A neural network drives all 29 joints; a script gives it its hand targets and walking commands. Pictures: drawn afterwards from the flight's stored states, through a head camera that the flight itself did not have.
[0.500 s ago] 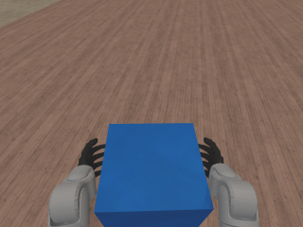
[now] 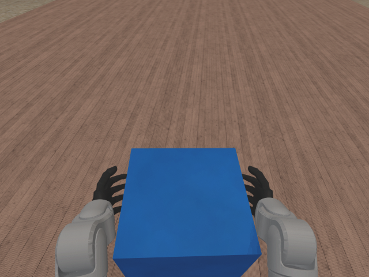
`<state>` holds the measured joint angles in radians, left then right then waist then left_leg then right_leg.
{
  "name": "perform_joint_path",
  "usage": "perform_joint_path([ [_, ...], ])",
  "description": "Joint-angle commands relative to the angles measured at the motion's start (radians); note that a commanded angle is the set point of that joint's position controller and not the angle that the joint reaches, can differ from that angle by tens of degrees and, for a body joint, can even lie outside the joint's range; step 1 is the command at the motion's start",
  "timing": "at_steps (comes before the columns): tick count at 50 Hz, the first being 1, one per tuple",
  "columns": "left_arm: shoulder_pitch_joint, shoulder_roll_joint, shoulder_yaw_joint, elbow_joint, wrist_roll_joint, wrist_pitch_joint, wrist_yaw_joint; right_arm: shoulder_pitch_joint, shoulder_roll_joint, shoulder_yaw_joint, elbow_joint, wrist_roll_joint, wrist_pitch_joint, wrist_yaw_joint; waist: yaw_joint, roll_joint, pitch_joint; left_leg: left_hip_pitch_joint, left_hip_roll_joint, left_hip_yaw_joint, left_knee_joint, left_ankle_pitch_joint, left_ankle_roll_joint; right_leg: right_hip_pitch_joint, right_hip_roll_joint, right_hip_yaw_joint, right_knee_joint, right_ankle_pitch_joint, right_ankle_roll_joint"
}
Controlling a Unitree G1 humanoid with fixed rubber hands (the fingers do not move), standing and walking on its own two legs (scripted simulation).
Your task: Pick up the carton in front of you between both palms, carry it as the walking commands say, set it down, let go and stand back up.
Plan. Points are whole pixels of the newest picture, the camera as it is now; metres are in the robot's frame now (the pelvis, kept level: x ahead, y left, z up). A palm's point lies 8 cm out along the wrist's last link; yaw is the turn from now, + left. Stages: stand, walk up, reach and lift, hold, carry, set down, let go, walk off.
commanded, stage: carry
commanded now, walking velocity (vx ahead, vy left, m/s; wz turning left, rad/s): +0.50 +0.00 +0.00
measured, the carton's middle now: (183, 222) +0.25 -0.01 +0.03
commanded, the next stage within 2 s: none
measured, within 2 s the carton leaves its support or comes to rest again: neither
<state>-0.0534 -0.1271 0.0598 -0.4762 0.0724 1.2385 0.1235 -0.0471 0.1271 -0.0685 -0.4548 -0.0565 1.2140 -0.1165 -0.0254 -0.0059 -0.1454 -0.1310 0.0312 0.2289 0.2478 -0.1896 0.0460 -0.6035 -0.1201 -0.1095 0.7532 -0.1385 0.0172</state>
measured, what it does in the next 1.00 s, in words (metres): walks ahead: right foot, then left foot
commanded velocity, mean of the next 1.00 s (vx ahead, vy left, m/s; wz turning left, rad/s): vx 0.35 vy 0.00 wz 0.00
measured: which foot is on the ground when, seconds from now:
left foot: down 0.00-0.22, up 0.24-0.68, down 0.70-1.00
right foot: up 0.00-0.18, down 0.20-0.72, up 0.74-1.00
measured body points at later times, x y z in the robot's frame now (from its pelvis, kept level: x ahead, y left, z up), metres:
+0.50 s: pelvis +0.33 -0.05 +0.00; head +0.32 -0.07 +0.45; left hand +0.56 +0.12 +0.08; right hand +0.58 -0.18 +0.07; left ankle +0.41 +0.12 -0.69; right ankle +0.28 -0.13 -0.75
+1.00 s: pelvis +0.63 +0.01 +0.00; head +0.65 +0.03 +0.45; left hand +0.89 +0.16 +0.08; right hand +0.89 -0.14 +0.08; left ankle +0.62 +0.09 -0.75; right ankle +0.71 -0.12 -0.71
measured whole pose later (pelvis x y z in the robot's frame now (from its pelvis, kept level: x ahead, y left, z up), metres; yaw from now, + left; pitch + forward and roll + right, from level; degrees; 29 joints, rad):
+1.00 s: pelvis +0.63 +0.01 +0.00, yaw +0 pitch +4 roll -1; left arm -0.05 -0.13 0.05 -0.52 0.08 1.21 0.11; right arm -0.04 0.13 -0.07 -0.51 -0.05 1.18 -0.12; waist 0.00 -0.02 -0.04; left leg -0.19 0.05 0.22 0.32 -0.19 0.04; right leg -0.52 -0.07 -0.12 0.67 -0.21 0.02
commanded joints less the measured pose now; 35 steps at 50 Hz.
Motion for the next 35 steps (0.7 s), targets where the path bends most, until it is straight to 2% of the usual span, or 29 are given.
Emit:
perform_joint_path([
  [1, -0.379, -0.826, -0.659, -0.039, -0.299, -0.009, -0.164, -0.414, 0.816, 0.674, -0.077, 0.339, 0.009, 0.178, 0.01, 0.117, -0.066, 0.126, 0.236, -0.152, -0.143, 0.05, 0.084, -0.028, 0.011, -0.039, -0.13, 0.087, 0.004],
  [5, -0.381, -0.783, -0.652, -0.026, -0.305, 0.004, -0.166, -0.382, 0.783, 0.643, -0.034, 0.303, 0.02, 0.166, 0.008, 0.146, -0.005, 0.164, 0.227, -0.105, -0.095, 0.181, 0.065, 0.016, 0.029, -0.073, -0.231, 0.109, -0.015],
  [7, -0.396, -0.779, -0.651, -0.031, -0.314, 0.004, -0.171, -0.389, 0.787, 0.644, -0.032, 0.296, 0.02, 0.164, 0.008, 0.166, 0.001, 0.18, 0.226, -0.087, -0.033, 0.256, 0.047, 0.084, 0.042, -0.1, -0.266, 0.076, -0.032],
  [8, -0.394, -0.782, -0.648, -0.029, -0.318, 0.002, -0.173, -0.4, 0.793, 0.649, -0.036, 0.297, 0.019, 0.163, 0.018, 0.162, -0.021, 0.163, 0.213, -0.057, 0.055, 0.339, 0.033, 0.183, 0.07, -0.138, -0.293, 0.043, -0.038],
  [9, -0.384, -0.784, -0.643, -0.02, -0.319, 0.0, -0.175, -0.399, 0.798, 0.655, -0.039, 0.297, 0.018, 0.161, 0.029, 0.125, -0.069, 0.112, 0.172, -0.003, 0.212, 0.417, 0.009, 0.344, 0.12, -0.184, -0.318, -0.007, -0.04],
  [10, -0.364, -0.789, -0.636, -0.007, -0.319, -0.003, -0.177, -0.394, 0.794, 0.658, -0.042, 0.296, 0.018, 0.16, 0.045, 0.054, -0.146, -0.026, 0.14, 0.009, 0.416, 0.355, -0.025, 0.571, 0.061, -0.091, -0.317, -0.049, -0.048],
  [11, -0.362, -0.784, -0.628, 0.005, -0.307, -0.011, -0.18, -0.404, 0.799, 0.671, -0.069, 0.301, 0.021, 0.158, 0.059, -0.199, -0.255, -0.315, 0.043, -0.013, 0.751, 0.122, -0.084, 0.822, -0.222, 0.37, -0.42, -0.213, -0.17],
  [12, -0.339, -0.818, -0.633, 0.019, -0.319, -0.021, -0.185, -0.421, 0.809, 0.688, -0.088, 0.312, 0.018, 0.162, 0.051, -0.348, -0.256, -0.523, -0.048, -0.098, 0.94, -0.278, -0.089, 0.882, -0.318, 0.631, -0.553, -0.11, -0.242],
  [13, -0.349, -0.851, -0.643, -0.007, -0.33, -0.029, -0.193, -0.435, 0.855, 0.708, -0.079, 0.321, 0.006, 0.167, 0.048, -0.246, -0.245, -0.572, 0.02, -0.197, 1.054, -0.289, -0.056, 0.855, -0.311, 0.528, -0.521, 0.026, -0.235],
  [14, -0.357, -0.893, -0.656, -0.014, -0.335, -0.042, -0.2, -0.435, 0.895, 0.716, -0.078, 0.326, -0.007, 0.174, 0.048, -0.155, -0.253, -0.581, 0.059, -0.221, 1.076, -0.25, -0.031, 0.81, -0.284, 0.44, -0.489, 0.112, -0.218],
  [15, -0.375, -0.925, -0.667, -0.027, -0.339, -0.056, -0.205, -0.434, 0.933, 0.726, -0.073, 0.328, -0.022, 0.18, 0.045, -0.063, -0.231, -0.562, 0.099, -0.232, 1.018, -0.181, -0.024, 0.731, -0.26, 0.345, -0.492, 0.136, -0.182],
  [16, -0.389, -0.945, -0.677, -0.04, -0.343, -0.069, -0.21, -0.424, 0.959, 0.733, -0.068, 0.324, -0.037, 0.183, 0.04, -0.051, -0.222, -0.521, 0.121, -0.239, 0.933, -0.121, -0.028, 0.666, -0.237, 0.268, -0.52, 0.093, -0.148],
  [17, -0.391, -0.954, -0.686, -0.049, -0.348, -0.079, -0.213, -0.41, 0.972, 0.734, -0.065, 0.316, -0.05, 0.182, 0.038, -0.071, -0.22, -0.489, 0.114, -0.214, 0.885, -0.084, -0.033, 0.633, -0.216, 0.211, -0.544, 0.059, -0.129],
  [19, -0.363, -0.945, -0.698, -0.056, -0.352, -0.092, -0.22, -0.365, 0.971, 0.734, -0.061, 0.294, -0.07, 0.177, 0.039, -0.11, -0.197, -0.487, 0.107, -0.179, 0.787, -0.038, -0.045, 0.612, -0.195, 0.146, -0.586, 0.015, -0.131],
  [21, -0.34, -0.915, -0.703, -0.065, -0.354, -0.097, -0.224, -0.336, 0.951, 0.731, -0.066, 0.275, -0.079, 0.17, 0.038, -0.121, -0.16, -0.522, 0.104, -0.148, 0.673, 0.007, -0.062, 0.623, -0.185, 0.107, -0.615, 0.029, -0.145],
  [24, -0.325, -0.863, -0.702, -0.093, -0.353, -0.093, -0.22, -0.323, 0.907, 0.729, -0.096, 0.272, -0.075, 0.161, 0.039, -0.118, -0.098, -0.539, 0.09, -0.104, 0.489, 0.086, -0.072, 0.648, -0.152, 0.041, -0.619, 0.104, -0.143],
  [28, -0.316, -0.783, -0.677, -0.124, -0.34, -0.065, -0.199, -0.343, 0.827, 0.721, -0.144, 0.29, -0.042, 0.15, 0.045, -0.132, -0.024, -0.501, 0.063, -0.05, 0.333, 0.159, -0.053, 0.664, -0.137, -0.02, -0.608, 0.196, -0.133],
  [31, -0.315, -0.728, -0.654, -0.124, -0.324, -0.032, -0.179, -0.354, 0.762, 0.7, -0.151, 0.303, -0.005, 0.144, 0.043, -0.15, 0.023, -0.448, 0.057, -0.038, 0.261, 0.18, -0.028, 0.686, -0.143, -0.048, -0.577, 0.258, -0.111],
  [33, -0.33, -0.703, -0.648, -0.129, -0.322, -0.011, -0.168, -0.355, 0.733, 0.677, -0.142, 0.308, 0.015, 0.141, 0.033, -0.152, -0.012, -0.296, 0.017, 0.014, 0.237, 0.128, -0.013, 0.675, -0.131, -0.087, -0.449, 0.41, -0.085],
  [34, -0.343, -0.694, -0.649, -0.135, -0.325, -0.001, -0.164, -0.346, 0.723, 0.663, -0.128, 0.307, 0.022, 0.14, 0.015, -0.119, -0.065, -0.125, -0.032, 0.064, 0.201, 0.086, -0.013, 0.625, -0.089, -0.143, -0.285, 0.46, -0.058],
  [35, -0.355, -0.681, -0.649, -0.138, -0.327, 0.009, -0.16, -0.337, 0.713, 0.649, -0.114, 0.306, 0.029, 0.14, -0.003, -0.045, -0.134, 0.103, 0.006, -0.005, 0.197, 0.023, -0.014, 0.49, -0.048, -0.147, -0.085, 0.359, -0.033],
])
